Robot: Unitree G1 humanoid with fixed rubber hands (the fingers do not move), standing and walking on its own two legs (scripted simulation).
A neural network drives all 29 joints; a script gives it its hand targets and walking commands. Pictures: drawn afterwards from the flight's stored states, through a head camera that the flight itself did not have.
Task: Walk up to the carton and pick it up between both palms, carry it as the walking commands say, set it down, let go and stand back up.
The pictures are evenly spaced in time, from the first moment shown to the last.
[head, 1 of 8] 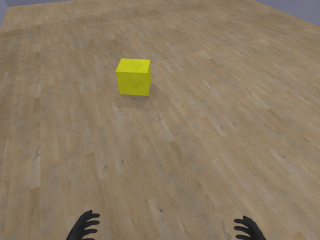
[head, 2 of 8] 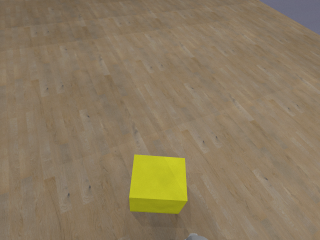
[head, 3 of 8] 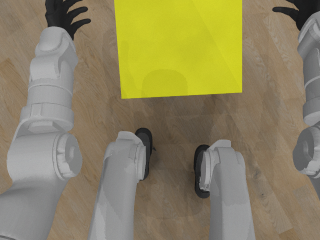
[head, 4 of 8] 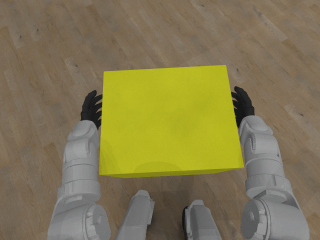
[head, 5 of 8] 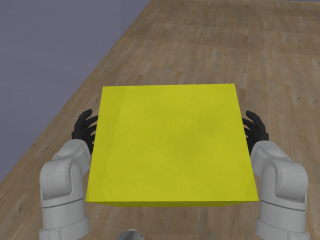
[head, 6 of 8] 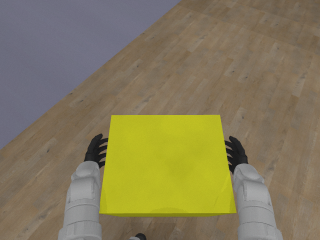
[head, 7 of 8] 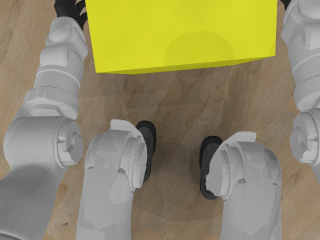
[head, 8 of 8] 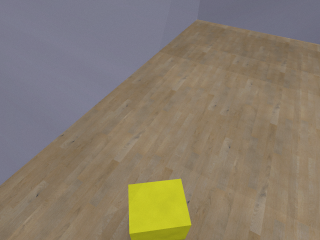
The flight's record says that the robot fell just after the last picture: no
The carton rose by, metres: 0.70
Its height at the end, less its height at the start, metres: +0.00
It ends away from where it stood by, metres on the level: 0.49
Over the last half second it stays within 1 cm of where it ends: yes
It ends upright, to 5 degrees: yes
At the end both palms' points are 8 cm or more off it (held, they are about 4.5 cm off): yes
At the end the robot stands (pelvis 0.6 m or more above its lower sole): yes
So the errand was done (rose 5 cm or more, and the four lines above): yes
